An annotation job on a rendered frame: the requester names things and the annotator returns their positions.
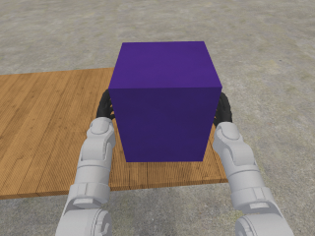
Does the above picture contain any robot left forearm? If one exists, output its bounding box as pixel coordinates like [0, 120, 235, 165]
[55, 117, 116, 236]

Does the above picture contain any left robot hand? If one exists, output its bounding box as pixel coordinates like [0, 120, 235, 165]
[95, 89, 115, 120]

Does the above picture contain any carton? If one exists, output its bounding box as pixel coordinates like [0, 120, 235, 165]
[108, 41, 222, 162]

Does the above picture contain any table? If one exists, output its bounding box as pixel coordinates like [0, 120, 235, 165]
[0, 67, 228, 200]

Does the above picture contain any robot right upper arm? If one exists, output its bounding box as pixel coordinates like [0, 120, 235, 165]
[234, 212, 293, 236]

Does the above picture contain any robot right forearm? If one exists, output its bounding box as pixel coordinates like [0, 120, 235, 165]
[213, 122, 294, 236]

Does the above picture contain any robot left upper arm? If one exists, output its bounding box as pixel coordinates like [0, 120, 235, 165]
[56, 208, 112, 236]

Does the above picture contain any right robot hand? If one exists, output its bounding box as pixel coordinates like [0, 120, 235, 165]
[213, 92, 232, 128]

